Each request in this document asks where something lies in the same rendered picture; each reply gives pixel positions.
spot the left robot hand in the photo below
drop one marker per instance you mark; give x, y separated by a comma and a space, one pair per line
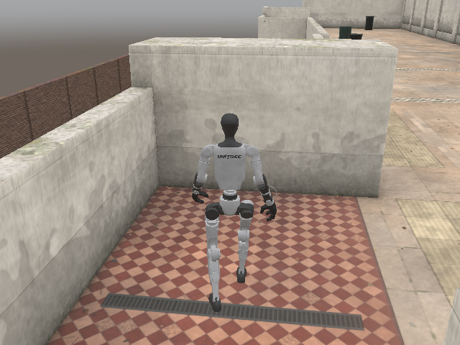
196, 199

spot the robot left upper arm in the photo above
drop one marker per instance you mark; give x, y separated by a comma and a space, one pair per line
204, 160

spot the robot right upper arm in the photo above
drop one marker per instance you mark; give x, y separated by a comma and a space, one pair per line
256, 164

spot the right robot hand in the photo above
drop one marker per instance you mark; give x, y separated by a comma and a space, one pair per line
272, 211

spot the right robot forearm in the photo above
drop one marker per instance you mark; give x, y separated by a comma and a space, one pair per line
265, 192

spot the left robot forearm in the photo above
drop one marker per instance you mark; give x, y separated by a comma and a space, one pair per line
196, 185

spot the robot right foot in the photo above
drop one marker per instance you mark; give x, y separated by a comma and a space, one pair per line
241, 277

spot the left robot shin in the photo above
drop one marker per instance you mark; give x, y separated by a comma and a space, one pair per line
214, 275

